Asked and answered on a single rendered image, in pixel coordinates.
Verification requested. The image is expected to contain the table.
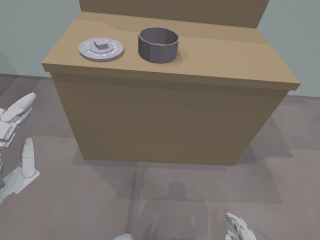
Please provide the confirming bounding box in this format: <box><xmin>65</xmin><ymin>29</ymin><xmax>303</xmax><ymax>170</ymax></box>
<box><xmin>41</xmin><ymin>0</ymin><xmax>301</xmax><ymax>166</ymax></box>

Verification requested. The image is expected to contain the knob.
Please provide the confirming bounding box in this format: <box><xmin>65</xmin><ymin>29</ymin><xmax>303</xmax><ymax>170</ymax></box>
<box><xmin>94</xmin><ymin>39</ymin><xmax>108</xmax><ymax>48</ymax></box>

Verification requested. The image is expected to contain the robot left hand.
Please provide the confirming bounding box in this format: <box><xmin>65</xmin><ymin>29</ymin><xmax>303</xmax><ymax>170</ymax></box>
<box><xmin>0</xmin><ymin>92</ymin><xmax>40</xmax><ymax>204</ymax></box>

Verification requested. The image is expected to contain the lid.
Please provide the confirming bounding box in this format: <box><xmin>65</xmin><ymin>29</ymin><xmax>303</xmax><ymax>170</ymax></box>
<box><xmin>78</xmin><ymin>37</ymin><xmax>124</xmax><ymax>61</ymax></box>

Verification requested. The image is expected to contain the pot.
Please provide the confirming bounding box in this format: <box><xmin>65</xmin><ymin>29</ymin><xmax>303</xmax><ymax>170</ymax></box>
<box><xmin>138</xmin><ymin>27</ymin><xmax>180</xmax><ymax>64</ymax></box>

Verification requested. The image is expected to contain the robot right hand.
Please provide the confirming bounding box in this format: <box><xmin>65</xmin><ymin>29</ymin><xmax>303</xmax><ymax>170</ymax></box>
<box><xmin>225</xmin><ymin>212</ymin><xmax>257</xmax><ymax>240</ymax></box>

